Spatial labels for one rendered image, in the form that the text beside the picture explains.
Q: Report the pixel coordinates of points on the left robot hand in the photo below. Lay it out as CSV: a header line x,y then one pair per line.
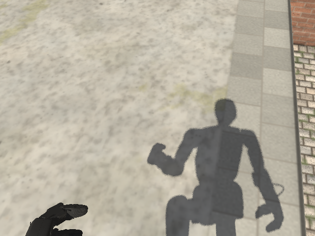
x,y
55,215

